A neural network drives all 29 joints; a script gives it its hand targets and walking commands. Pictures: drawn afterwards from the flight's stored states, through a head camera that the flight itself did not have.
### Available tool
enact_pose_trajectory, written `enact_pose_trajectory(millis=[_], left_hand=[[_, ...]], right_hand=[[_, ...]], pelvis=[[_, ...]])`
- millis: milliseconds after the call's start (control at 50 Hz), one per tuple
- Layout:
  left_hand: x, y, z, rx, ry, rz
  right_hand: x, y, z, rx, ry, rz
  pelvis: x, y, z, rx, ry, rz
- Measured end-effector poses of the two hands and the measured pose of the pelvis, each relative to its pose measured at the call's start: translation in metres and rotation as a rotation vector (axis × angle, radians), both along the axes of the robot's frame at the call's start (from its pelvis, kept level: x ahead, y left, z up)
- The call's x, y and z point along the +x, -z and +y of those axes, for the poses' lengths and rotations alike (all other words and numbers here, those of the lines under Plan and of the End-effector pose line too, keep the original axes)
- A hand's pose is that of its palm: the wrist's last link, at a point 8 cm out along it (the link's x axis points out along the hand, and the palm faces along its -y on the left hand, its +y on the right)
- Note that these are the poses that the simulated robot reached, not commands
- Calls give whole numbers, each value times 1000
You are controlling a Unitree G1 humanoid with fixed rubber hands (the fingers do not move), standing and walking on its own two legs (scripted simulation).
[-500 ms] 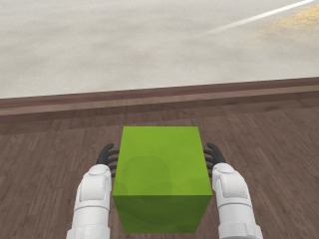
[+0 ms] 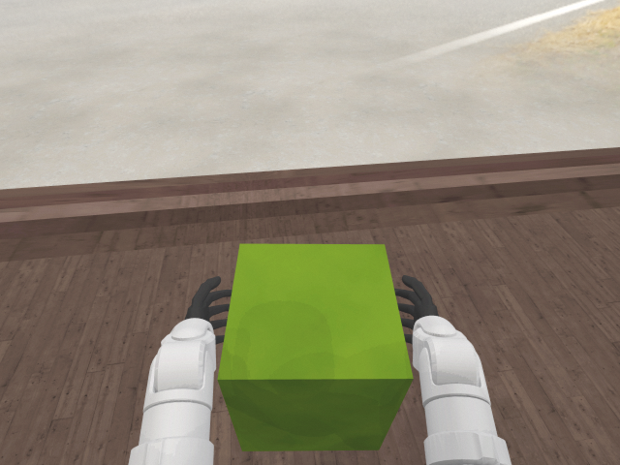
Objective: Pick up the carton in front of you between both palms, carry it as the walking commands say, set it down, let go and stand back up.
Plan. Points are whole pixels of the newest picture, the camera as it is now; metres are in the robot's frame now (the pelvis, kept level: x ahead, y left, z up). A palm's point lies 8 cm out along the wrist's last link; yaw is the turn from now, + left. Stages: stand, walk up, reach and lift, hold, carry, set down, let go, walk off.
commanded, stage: hold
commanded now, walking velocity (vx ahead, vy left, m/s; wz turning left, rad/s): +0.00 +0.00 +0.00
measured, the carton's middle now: (311, 350) +0.30 +0.00 -0.03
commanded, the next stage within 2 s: carry in 0.14 s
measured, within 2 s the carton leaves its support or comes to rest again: neither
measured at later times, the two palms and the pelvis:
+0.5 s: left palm (199, 280) +0.36 +0.16 +0.07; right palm (407, 280) +0.36 -0.14 +0.06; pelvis +0.09 +0.01 -0.02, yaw +0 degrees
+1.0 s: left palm (236, 173) +0.63 +0.14 +0.07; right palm (390, 175) +0.62 -0.16 +0.07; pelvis +0.36 +0.00 -0.02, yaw +0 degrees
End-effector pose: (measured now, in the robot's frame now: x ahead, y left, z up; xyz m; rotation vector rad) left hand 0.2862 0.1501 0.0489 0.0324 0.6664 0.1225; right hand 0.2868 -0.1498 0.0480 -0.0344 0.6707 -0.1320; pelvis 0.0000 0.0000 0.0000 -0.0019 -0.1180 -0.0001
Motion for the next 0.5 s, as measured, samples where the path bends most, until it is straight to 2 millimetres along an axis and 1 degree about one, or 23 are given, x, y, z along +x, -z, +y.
enact_pose_trajectory(millis=[120, 180, 280, 340, 400, 440, 500], left_hand=[[0, 0, 0, 4, 3, 2], [2, 1, 0, 0, 0, -5], [12, -4, 2, -7, -9, -37], [23, -9, 7, -23, -23, -62], [37, -13, 13, -35, -39, -60], [49, -15, 15, -34, -37, -46], [72, -17, 11, -43, -35, -17]], right_hand=[[0, 0, 0, -3, -2, 2], [2, 1, 0, 0, 0, -5], [13, -5, 2, 13, 7, -38], [25, -10, 7, 22, 11, -63], [41, -16, 13, 31, 13, -60], [53, -17, 15, 38, 19, -46], [71, -15, 11, 45, 33, -18]], pelvis=[[2, 0, 0, 0, 0, 1], [4, 3, 1, 0, -3, 42], [15, 7, 2, -4, -11, 114], [28, 13, 5, -6, -17, 141], [48, 18, 9, 3, -9, 166], [62, 19, 10, 7, 10, 181], [86, 20, 7, -13, 7, 198]])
